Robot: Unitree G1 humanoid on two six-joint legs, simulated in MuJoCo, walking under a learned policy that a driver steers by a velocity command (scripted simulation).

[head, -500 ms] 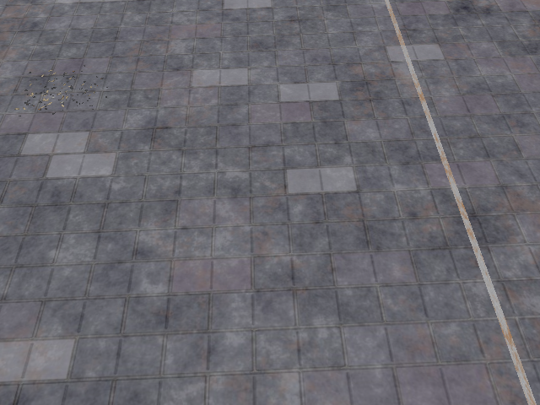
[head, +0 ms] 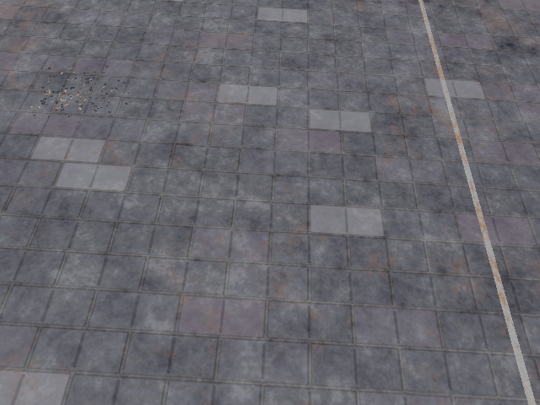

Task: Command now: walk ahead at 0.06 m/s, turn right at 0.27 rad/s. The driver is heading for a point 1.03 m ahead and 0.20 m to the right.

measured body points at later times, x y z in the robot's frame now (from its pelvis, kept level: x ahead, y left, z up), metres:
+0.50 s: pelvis +0.00 -0.05 +0.00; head +0.03 -0.09 +0.45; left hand +0.17 +0.20 -0.10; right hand +0.02 -0.34 -0.13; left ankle +0.03 +0.09 -0.67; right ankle -0.03 -0.12 -0.74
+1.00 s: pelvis +0.00 -0.02 +0.00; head +0.03 -0.02 +0.45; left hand +0.16 +0.22 -0.13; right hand +0.04 -0.31 -0.12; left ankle +0.05 +0.07 -0.74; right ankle -0.06 -0.12 -0.73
